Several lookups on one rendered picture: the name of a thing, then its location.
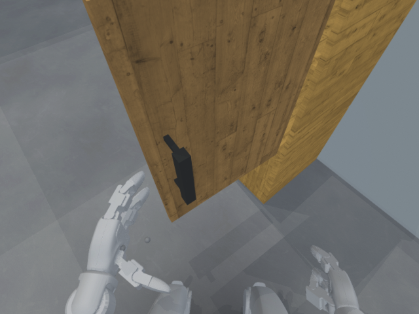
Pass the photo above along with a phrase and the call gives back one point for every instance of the robot right thigh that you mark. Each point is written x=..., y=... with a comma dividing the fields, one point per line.
x=262, y=300

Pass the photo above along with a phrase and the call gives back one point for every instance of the left robot hand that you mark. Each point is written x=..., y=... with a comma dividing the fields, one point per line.
x=112, y=232

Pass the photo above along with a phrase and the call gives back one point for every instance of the cupboard door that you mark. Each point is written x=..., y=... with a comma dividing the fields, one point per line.
x=220, y=77

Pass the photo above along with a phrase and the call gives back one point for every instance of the handle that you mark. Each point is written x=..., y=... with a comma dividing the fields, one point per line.
x=183, y=168

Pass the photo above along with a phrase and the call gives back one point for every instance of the robot left forearm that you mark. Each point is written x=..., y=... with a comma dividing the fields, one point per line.
x=94, y=295

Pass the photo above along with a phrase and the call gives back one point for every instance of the robot left thigh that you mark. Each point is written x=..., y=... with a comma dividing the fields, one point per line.
x=177, y=302

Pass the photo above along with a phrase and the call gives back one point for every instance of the right robot hand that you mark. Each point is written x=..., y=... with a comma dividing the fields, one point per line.
x=336, y=288

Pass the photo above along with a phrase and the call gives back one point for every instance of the robot thigh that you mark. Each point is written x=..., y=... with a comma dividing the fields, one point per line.
x=177, y=302
x=262, y=300

